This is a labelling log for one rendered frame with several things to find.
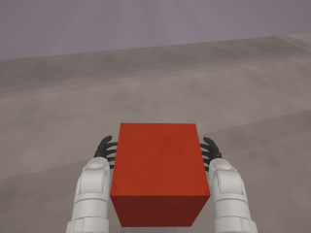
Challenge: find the robot left hand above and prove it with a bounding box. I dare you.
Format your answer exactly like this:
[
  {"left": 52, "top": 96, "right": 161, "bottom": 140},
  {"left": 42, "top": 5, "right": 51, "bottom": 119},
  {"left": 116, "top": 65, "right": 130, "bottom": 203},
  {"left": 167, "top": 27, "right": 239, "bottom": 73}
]
[{"left": 94, "top": 135, "right": 118, "bottom": 169}]

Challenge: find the robot left forearm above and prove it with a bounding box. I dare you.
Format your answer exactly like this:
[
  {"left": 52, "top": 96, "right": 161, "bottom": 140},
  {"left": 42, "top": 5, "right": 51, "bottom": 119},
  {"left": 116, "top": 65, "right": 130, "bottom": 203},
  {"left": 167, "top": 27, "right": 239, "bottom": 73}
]
[{"left": 65, "top": 156, "right": 110, "bottom": 233}]

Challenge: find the robot right forearm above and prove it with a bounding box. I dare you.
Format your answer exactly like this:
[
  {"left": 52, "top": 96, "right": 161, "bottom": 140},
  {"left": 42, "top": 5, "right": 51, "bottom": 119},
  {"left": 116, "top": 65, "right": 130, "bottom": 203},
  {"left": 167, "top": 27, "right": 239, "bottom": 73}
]
[{"left": 209, "top": 158, "right": 258, "bottom": 233}]

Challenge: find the carton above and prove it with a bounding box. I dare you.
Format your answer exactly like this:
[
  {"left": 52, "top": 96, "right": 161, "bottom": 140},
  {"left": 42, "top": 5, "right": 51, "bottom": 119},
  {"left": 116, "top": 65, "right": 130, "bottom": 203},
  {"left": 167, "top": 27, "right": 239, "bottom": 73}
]
[{"left": 110, "top": 122, "right": 211, "bottom": 227}]

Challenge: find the robot right hand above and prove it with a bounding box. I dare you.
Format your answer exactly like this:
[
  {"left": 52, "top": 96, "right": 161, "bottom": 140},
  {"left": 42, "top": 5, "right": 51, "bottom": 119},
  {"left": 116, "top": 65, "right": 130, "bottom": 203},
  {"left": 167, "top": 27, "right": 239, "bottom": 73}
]
[{"left": 199, "top": 137, "right": 222, "bottom": 173}]

